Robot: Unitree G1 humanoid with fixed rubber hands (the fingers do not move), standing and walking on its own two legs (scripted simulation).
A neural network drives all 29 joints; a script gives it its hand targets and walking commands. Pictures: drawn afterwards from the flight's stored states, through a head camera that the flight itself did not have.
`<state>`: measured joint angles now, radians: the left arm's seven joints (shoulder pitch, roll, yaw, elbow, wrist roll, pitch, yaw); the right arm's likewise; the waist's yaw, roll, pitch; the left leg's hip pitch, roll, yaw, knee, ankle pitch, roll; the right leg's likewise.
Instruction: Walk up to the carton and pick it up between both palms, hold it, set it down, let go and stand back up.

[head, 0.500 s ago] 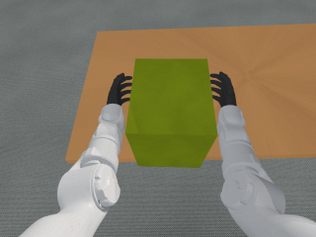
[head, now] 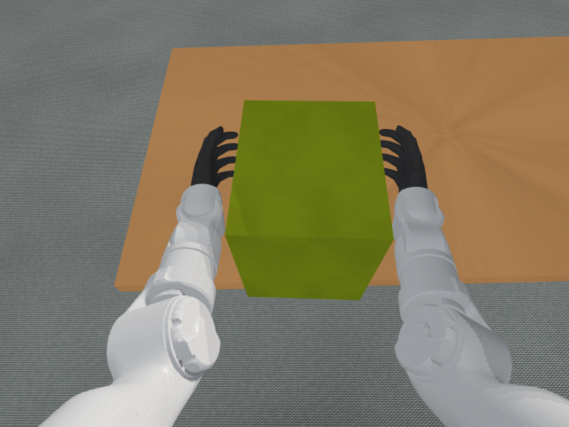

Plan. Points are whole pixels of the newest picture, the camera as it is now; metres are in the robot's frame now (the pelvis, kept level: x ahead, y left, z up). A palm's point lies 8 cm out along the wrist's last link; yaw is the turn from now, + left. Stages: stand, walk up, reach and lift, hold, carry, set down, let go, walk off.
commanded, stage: set down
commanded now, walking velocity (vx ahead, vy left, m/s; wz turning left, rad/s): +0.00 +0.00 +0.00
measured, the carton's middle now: (306, 207) +0.45 -0.03 -0.03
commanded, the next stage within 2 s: none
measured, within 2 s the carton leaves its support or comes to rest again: neither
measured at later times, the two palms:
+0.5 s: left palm (207, 183) +0.46 +0.11 +0.04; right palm (409, 185) +0.43 -0.18 +0.04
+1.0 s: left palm (209, 184) +0.46 +0.11 +0.04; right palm (406, 190) +0.43 -0.18 +0.03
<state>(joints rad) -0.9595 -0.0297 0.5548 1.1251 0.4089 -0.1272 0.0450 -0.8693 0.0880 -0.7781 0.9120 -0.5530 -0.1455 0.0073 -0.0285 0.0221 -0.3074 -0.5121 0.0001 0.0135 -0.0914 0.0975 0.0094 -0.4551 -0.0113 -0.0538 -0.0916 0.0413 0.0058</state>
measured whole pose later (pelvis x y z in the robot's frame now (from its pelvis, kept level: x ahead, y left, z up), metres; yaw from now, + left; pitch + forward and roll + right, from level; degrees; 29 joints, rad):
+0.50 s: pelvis +0.00 +0.00 +0.00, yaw +0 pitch +30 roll +0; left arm -0.95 -0.05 0.58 1.06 0.45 -0.15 0.02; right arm -0.87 0.10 -0.80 0.88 -0.56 -0.19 0.02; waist -0.04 0.02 -0.30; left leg -0.55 0.00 0.01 -0.09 0.11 0.01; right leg -0.48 -0.01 -0.06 -0.09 0.05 0.01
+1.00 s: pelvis +0.00 +0.00 +0.00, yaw +0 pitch +31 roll +0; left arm -0.93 -0.04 0.55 1.04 0.39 -0.18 0.01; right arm -0.86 0.09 -0.78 0.91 -0.54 -0.22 0.01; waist -0.04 0.03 -0.29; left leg -0.55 0.00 0.01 -0.09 0.10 0.01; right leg -0.49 -0.01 -0.06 -0.09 0.04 0.01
